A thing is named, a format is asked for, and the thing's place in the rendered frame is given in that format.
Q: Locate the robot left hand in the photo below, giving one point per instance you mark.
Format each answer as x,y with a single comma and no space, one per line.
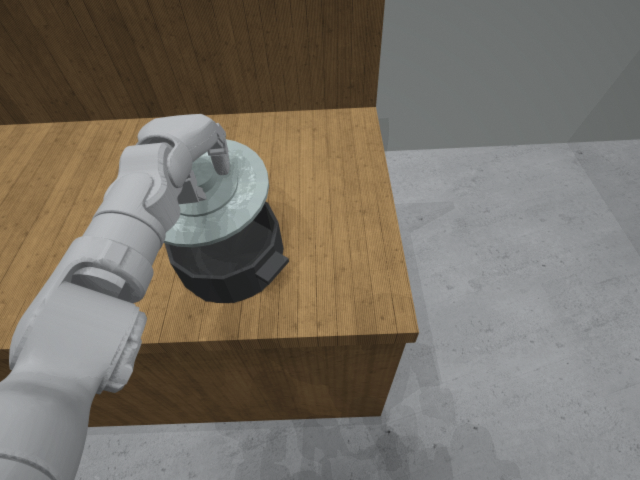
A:
200,134

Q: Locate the left robot upper arm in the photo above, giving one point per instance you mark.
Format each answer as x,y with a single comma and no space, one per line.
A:
83,342

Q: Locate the lid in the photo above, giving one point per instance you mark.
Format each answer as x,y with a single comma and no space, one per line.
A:
232,204

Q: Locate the pot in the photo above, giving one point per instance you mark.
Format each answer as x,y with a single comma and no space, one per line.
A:
234,269

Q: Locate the knob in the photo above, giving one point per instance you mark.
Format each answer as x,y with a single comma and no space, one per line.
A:
205,174

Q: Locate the left robot forearm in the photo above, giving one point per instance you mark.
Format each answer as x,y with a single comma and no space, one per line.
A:
116,253

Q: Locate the table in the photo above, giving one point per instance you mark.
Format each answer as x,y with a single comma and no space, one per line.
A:
295,81

